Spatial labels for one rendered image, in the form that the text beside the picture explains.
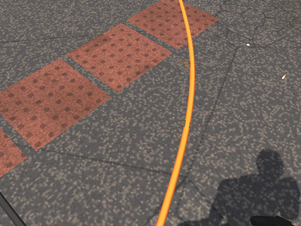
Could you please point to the right robot hand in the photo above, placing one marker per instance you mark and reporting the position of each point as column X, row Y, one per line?
column 269, row 221

